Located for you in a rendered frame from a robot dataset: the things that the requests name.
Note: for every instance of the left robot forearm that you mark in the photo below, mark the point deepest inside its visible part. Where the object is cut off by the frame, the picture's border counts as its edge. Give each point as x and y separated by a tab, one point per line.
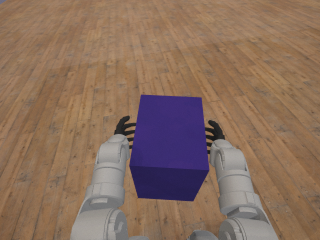
107	184

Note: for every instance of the robot left hand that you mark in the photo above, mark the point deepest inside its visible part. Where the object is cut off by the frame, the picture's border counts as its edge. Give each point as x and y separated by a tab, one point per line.
121	126

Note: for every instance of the carton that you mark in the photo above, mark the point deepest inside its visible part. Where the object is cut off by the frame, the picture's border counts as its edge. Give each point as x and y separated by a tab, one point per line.
169	156

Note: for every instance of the right robot forearm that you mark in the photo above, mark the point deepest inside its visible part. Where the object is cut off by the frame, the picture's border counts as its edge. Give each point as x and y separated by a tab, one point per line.
237	197

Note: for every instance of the robot left upper arm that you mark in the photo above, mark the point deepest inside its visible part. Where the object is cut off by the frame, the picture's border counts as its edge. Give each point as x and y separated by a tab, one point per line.
101	224

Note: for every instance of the robot right thigh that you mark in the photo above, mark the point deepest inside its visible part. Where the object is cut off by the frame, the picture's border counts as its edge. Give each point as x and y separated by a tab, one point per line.
202	235

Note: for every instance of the robot right upper arm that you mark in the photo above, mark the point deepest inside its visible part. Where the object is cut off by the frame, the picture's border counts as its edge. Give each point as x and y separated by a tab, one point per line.
235	228

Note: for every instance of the robot right hand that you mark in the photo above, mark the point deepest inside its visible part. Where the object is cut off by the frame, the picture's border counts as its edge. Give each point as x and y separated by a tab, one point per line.
217	132

